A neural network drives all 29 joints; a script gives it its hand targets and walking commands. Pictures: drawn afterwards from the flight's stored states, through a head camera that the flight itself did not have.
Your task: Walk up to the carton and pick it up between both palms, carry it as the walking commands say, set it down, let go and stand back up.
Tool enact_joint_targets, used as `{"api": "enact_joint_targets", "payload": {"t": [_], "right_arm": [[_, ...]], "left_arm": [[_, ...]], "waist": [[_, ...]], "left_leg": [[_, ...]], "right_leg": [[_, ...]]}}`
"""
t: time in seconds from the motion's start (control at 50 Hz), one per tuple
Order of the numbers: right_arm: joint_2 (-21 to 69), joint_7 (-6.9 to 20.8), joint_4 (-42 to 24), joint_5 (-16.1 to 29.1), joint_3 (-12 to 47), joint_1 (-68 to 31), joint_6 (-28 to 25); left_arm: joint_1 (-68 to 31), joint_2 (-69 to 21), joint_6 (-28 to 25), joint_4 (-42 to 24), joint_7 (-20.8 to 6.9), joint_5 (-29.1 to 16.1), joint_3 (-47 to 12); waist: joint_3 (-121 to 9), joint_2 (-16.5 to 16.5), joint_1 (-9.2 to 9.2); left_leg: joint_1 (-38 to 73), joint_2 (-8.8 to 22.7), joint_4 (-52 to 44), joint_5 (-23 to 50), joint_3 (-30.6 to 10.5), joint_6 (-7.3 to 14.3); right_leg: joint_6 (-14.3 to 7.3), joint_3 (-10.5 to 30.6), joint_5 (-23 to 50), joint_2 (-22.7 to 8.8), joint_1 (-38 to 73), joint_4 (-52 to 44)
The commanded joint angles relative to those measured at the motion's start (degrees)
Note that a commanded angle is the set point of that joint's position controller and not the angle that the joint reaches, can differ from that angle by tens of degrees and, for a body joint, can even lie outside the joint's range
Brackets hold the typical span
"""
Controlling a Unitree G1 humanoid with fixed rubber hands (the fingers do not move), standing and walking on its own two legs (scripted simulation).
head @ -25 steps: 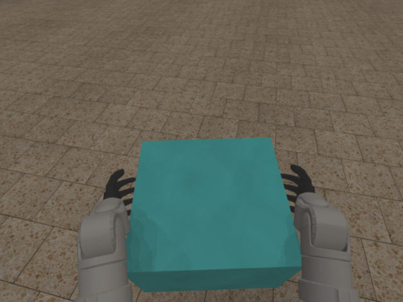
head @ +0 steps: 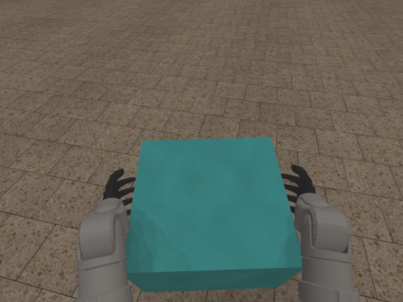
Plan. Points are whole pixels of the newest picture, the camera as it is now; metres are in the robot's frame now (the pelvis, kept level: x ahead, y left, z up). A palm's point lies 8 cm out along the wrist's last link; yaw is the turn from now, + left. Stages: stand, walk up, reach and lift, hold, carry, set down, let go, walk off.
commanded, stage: carry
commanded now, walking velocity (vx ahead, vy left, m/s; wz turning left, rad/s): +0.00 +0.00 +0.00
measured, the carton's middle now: (208, 213) +0.30 +0.01 +0.01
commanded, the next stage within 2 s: none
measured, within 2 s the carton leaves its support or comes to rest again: neither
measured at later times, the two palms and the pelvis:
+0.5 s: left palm (113, 208) +0.26 +0.19 +0.08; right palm (305, 204) +0.27 -0.17 +0.09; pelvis +0.00 +0.00 +0.00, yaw +0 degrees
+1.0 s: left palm (114, 208) +0.26 +0.18 +0.08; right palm (306, 205) +0.27 -0.18 +0.08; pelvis +0.00 +0.00 +0.00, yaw +0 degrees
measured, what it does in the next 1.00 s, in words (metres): stands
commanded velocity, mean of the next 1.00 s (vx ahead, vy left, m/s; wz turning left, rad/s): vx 0.00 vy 0.00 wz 0.00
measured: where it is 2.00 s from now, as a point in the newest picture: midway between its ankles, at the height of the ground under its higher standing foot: outside the picture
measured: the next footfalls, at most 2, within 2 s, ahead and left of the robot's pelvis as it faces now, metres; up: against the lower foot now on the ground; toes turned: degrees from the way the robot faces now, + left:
right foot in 2.00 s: +0.00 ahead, -0.09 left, +0.00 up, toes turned -11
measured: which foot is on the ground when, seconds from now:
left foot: down 0.00-1.00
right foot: down 0.00-1.00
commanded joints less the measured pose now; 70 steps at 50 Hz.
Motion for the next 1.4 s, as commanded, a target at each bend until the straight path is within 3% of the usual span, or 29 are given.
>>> {"api": "enact_joint_targets", "payload": {"t": [0.0, 1.12, 1.16, 1.28, 1.34, 1.38], "right_arm": [[49.63, 17.96, -2.56, 24.38, 41.17, -29.56, 0.50], [49.88, 18.10, -3.98, 24.78, 41.78, -28.63, 0.86], [51.39, 17.89, -9.51, 27.86, 45.18, -29.18, 2.71], [50.31, 17.72, -8.92, 27.99, 44.97, -25.62, 5.96], [50.92, 17.65, -10.04, 28.28, 45.27, -26.53, 6.09], [51.18, 17.50, -10.83, 28.37, 45.39, -26.85, 6.01]], "left_arm": [[-30.64, -48.78, 0.76, -2.66, -20.65, -24.55, -41.78], [-29.43, -48.90, 0.92, -3.12, -20.38, -24.27, -42.58], [-30.38, -50.42, 2.65, -8.42, -20.14, -27.30, -45.72], [-26.63, -48.45, 5.52, -7.86, -19.96, -26.66, -44.67], [-27.36, -48.79, 5.60, -8.85, -20.08, -27.05, -44.88], [-27.93, -49.08, 5.54, -9.69, -20.13, -27.42, -45.21]], "waist": [[-12.16, 0.44, -0.03], [-12.12, 0.21, -0.11], [-12.33, 0.58, -0.06], [-11.90, -2.31, 0.24], [-11.15, -2.94, 0.39], [-10.79, -0.97, 0.41]], "left_leg": [[2.66, 9.17, -7.08, 8.47, -9.15, -0.88], [2.26, 9.05, -6.81, 6.68, -8.63, -1.04], [2.15, 8.26, -5.89, 6.06, -7.54, -1.59], [1.54, 7.38, -0.87, 7.60, -6.82, -2.13], [1.37, 7.35, -1.03, 5.35, -7.69, -1.73], [2.04, 8.68, -3.22, 4.32, -9.50, -0.99]], "right_leg": [[-1.70, 5.22, 2.89, -4.37, 6.50, -2.41], [-1.90, 5.41, 3.74, -4.21, 6.18, -2.50], [-1.52, 5.86, 4.77, -5.96, 6.26, -2.45], [-1.70, 7.46, 5.68, -9.66, 2.77, 0.27], [-1.80, 7.77, 1.96, -9.96, 0.65, 0.50], [-1.19, 5.41, -0.75, -8.44, -1.02, 2.55]]}}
